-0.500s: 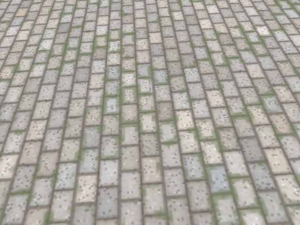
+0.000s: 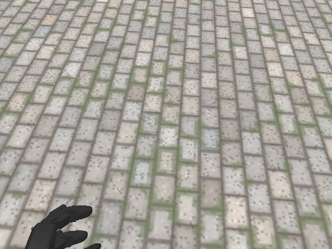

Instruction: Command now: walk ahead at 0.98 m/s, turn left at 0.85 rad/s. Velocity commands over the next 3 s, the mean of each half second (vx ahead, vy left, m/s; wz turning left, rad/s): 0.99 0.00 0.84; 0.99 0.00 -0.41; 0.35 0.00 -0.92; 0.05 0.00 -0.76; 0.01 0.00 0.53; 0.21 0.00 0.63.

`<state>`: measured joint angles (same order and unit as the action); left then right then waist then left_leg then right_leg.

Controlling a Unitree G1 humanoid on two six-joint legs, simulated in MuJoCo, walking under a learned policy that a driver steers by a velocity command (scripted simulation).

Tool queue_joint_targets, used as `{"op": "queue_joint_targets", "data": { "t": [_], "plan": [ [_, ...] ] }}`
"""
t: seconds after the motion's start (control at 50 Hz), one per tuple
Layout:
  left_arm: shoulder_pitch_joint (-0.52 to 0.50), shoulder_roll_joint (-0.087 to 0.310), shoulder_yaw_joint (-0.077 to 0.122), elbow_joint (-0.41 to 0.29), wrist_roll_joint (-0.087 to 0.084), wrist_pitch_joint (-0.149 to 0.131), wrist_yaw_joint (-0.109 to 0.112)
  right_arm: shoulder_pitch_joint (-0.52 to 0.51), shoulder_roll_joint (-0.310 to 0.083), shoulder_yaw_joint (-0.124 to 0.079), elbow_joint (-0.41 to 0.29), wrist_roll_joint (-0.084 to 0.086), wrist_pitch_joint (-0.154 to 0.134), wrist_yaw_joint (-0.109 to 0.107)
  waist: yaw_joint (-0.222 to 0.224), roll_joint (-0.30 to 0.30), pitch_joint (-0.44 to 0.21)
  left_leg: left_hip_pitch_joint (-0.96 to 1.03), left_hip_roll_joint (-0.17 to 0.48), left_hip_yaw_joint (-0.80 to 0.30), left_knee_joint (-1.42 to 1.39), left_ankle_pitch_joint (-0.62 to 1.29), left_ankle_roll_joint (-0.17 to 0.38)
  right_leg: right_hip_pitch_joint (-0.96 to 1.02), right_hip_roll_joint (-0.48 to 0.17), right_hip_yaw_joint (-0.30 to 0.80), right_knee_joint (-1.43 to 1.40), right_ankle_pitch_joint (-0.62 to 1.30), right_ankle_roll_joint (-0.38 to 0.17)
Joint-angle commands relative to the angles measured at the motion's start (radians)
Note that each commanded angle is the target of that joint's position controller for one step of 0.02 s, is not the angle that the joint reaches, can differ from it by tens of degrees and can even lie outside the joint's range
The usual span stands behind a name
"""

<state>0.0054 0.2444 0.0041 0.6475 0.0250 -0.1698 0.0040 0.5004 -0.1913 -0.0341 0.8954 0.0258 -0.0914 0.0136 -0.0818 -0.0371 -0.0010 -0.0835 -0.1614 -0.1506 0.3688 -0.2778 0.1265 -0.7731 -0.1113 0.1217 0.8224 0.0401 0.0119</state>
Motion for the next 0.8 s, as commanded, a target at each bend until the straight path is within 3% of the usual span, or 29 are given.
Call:
{"op": "queue_joint_targets", "data": {
  "t": [0.02,0.06,0.1,0.12,0.14,0.16,0.18,0.2,0.22,0.24,0.26,0.28,0.32,0.36,0.4,0.44,0.5,0.54,0.58,0.6,0.62,0.64,0.66,0.68,0.7,0.72,0.74,0.76,0.8],
  "plan": [
    [-0.096,0.057,0.019,-0.104,-0.028,-0.002,0.008,-0.081,-0.189,-0.048,-0.11,0.021,-0.028,-0.014,0.025,0.087,0.089,-0.423,0.151,-0.199,-0.178,0.061,0.103,0.427,0.109,-0.084,-0.243,0.167,0.039],
    [-0.126,0.105,0.04,-0.132,-0.053,0.002,0.011,-0.065,-0.177,-0.049,-0.106,0.03,-0.022,-0.023,0.019,0.124,0.084,-0.247,0.179,-0.276,-0.106,0.05,0.087,0.398,0.113,-0.03,-0.348,0.121,0.044],
    [-0.09,0.152,0.064,-0.137,-0.065,-0.007,0.008,-0.062,-0.176,-0.054,-0.102,0.023,-0.002,-0.032,0.048,0.142,0.055,-0.092,0.214,-0.317,0.023,0.246,0.073,0.407,0.12,-0.023,-0.383,0.002,0.019],
    [0.04,0.19,0.087,-0.111,-0.068,-0.014,0.01,-0.073,-0.179,-0.055,-0.108,0.009,0.008,-0.029,0.116,0.143,-0.034,-0.043,0.194,-0.297,0.181,0.438,0.049,0.531,0.127,-0.04,-0.376,-0.062,-0.013],
    [0.266,0.211,0.098,-0.079,-0.069,-0.01,0.015,-0.121,-0.17,-0.045,-0.139,-0.02,0.016,-0.019,0.23,0.16,-0.208,-0.109,0.168,-0.254,0.423,0.508,0.018,0.806,0.054,-0.01,-0.296,-0.134,-0.062],
    [0.496,0.268,0.11,-0.048,-0.049,0.004,0.026,-0.108,-0.081,-0.019,-0.178,-0.043,0.013,-0.012,0.274,0.004,-0.399,-0.362,0.096,-0.15,0.779,0.284,-0.01,1.177,-0.141,0.242,-0.275,-0.426,-0.138],
    [0.493,0.302,0.117,-0.013,-0.027,0.003,0.004,0.031,-0.028,0.014,-0.225,0.036,-0.004,-0.004,0.165,-0.54,-0.522,-0.69,0.058,-0.074,1.068,-0.229,-0.035,1.38,-0.373,0.857,-0.5,-0.834,-0.28],
    [0.413,0.17,0.096,-0.049,-0.019,0.015,0.005,-0.025,-0.124,0.001,-0.198,0.063,0.007,-0.018,0.199,-0.369,-0.345,-0.811,0.162,-0.052,1.153,-0.153,-0.034,1.271,-0.321,0.811,-0.546,-0.985,-0.23],
    [0.386,0.118,0.085,-0.039,-0.025,0.03,0.012,-0.159,-0.172,-0.009,-0.217,0.038,0.014,-0.016,0.222,-0.19,-0.189,-0.834,0.186,-0.004,1.153,-0.091,-0.035,1.128,-0.272,0.585,-0.533,-0.785,-0.18],
    [0.365,0.133,0.087,-0.015,-0.014,0.04,0.009,-0.242,-0.156,-0.009,-0.241,0.013,0.017,-0.013,0.203,0.01,-0.096,-0.793,0.224,0.021,1.116,-0.056,-0.036,0.972,-0.237,0.432,-0.539,-0.534,-0.163],
    [0.335,0.123,0.084,0.005,-0.006,0.041,0.005,-0.289,-0.145,-0.015,-0.263,-0.003,0.021,-0.009,0.174,0.049,-0.036,-0.754,0.261,0.02,1.056,-0.024,-0.032,0.854,-0.198,0.318,-0.556,-0.384,-0.157],
    [0.304,0.103,0.078,0.023,-0.002,0.038,0.001,-0.271,-0.123,-0.016,-0.275,0.012,0.033,0.0,0.13,0.008,-0.002,-0.713,0.294,0.016,1.034,-0.021,-0.033,0.765,-0.18,0.238,-0.576,-0.333,-0.154],
    [0.27,0.063,0.072,0.055,-0.029,0.035,-0.015,-0.272,-0.089,-0.011,-0.296,0.032,0.06,0.008,0.097,-0.031,0.041,-0.722,0.331,0.034,1.01,-0.03,-0.035,0.686,-0.157,0.097,-0.613,-0.25,-0.144],
    [0.264,0.091,0.079,0.079,-0.034,0.031,-0.018,-0.299,-0.078,-0.005,-0.322,0.013,0.066,0.012,0.078,-0.013,0.075,-0.749,0.341,0.034,0.976,0.053,-0.047,0.638,-0.153,0.003,-0.645,-0.149,-0.154],
    [0.266,0.121,0.083,0.096,-0.021,0.027,-0.018,-0.332,-0.085,-0.001,-0.335,0.008,0.06,0.013,0.067,0.008,0.114,-0.742,0.322,0.021,0.862,0.164,-0.06,0.592,-0.134,-0.085,-0.681,-0.09,-0.161],
    [0.303,0.147,0.085,0.115,-0.02,0.023,-0.016,-0.396,-0.1,0.0,-0.343,0.002,0.049,0.022,0.085,0.042,0.145,-0.719,0.293,0.055,0.694,0.288,-0.051,0.602,-0.115,-0.17,-0.717,-0.065,-0.151],
    [0.42,0.186,0.085,0.159,-0.037,0.032,-0.013,-0.551,-0.1,0.004,-0.386,0.002,0.022,0.048,0.14,0.078,0.187,-0.672,0.25,0.136,0.458,0.346,-0.02,0.7,-0.141,-0.21,-0.766,-0.003,-0.148],
    [0.455,0.215,0.078,0.189,-0.054,0.051,-0.014,-0.607,-0.106,0.003,-0.416,0.004,0.006,0.062,0.123,0.035,0.192,-0.618,0.219,0.207,0.343,0.262,0.0,0.795,-0.162,-0.208,-0.731,0.251,-0.16],
    [0.468,0.263,0.077,0.209,-0.044,0.066,-0.004,-0.545,-0.166,-0.026,-0.422,0.001,0.001,0.059,0.046,-0.076,0.095,-0.441,0.145,0.244,0.308,0.141,0.024,0.873,-0.188,-0.199,-0.56,0.75,-0.163],
    [0.462,0.282,0.076,0.222,-0.038,0.075,0.001,-0.379,-0.228,-0.055,-0.389,0.003,0.003,0.047,-0.056,-0.132,-0.013,-0.21,0.118,0.235,0.279,0.128,0.047,0.841,-0.185,-0.192,-0.379,0.891,-0.154],
    [0.414,0.28,0.068,0.215,-0.036,0.077,0.005,-0.126,-0.28,-0.087,-0.32,0.004,0.013,0.026,-0.202,-0.133,-0.132,0.153,0.146,0.198,0.254,0.19,0.058,0.64,-0.136,-0.202,-0.093,0.804,-0.119],
    [0.481,0.129,0.031,0.169,-0.017,0.066,0.0,0.016,-0.389,-0.109,-0.267,-0.02,0.018,-0.001,-0.147,0.105,-0.308,0.562,0.419,-0.185,0.276,-0.008,0.079,0.275,0.002,-0.164,0.337,-0.032,-0.079],
    [0.58,0.059,0.008,0.164,-0.069,0.032,-0.006,0.039,-0.38,-0.096,-0.271,-0.046,0.0,0.007,-0.079,0.284,-0.561,0.643,0.579,-0.649,0.04,-0.381,0.139,0.156,0.1,0.049,0.582,-0.506,-0.09],
    [0.426,0.149,0.041,0.136,-0.114,0.026,0.003,0.016,-0.274,-0.073,-0.244,-0.044,-0.013,0.019,-0.104,0.177,-0.369,0.501,0.542,-0.608,-0.074,-0.447,0.085,0.04,0.07,0.069,0.655,-0.456,-0.091],
    [0.344,0.127,0.042,0.104,-0.119,0.029,0.007,-0.036,-0.233,-0.061,-0.222,-0.032,-0.019,0.024,-0.075,0.141,-0.168,0.332,0.53,-0.447,-0.086,-0.335,0.072,-0.032,0.038,0.033,0.64,-0.389,-0.082],
    [0.317,0.098,0.039,0.097,-0.094,0.038,0.013,-0.11,-0.208,-0.056,-0.205,-0.033,-0.026,0.028,-0.019,0.07,-0.082,0.171,0.509,-0.326,-0.099,-0.198,0.056,-0.005,-0.012,0.017,0.601,-0.321,-0.076],
    [0.35,0.088,0.047,0.109,-0.075,0.058,0.012,-0.168,-0.155,-0.046,-0.195,-0.047,-0.035,0.031,0.041,0.093,-0.046,0.043,0.469,-0.204,-0.112,-0.105,0.037,0.067,-0.055,0.022,0.565,-0.252,-0.074],
    [0.404,0.065,0.049,0.127,-0.08,0.082,0.001,-0.205,-0.113,-0.041,-0.18,-0.054,-0.041,0.033,0.083,0.134,-0.039,-0.037,0.446,-0.108,-0.129,-0.043,0.024,0.133,-0.081,0.026,0.555,-0.213,-0.073],
    [0.405,0.045,0.055,0.134,-0.089,0.122,-0.01,-0.253,-0.086,-0.04,-0.154,-0.035,-0.047,0.034,0.112,0.133,0.016,-0.102,0.42,0.053,-0.176,0.075,-0.002,0.132,-0.104,0.014,0.522,-0.208,-0.071]
  ]
}}
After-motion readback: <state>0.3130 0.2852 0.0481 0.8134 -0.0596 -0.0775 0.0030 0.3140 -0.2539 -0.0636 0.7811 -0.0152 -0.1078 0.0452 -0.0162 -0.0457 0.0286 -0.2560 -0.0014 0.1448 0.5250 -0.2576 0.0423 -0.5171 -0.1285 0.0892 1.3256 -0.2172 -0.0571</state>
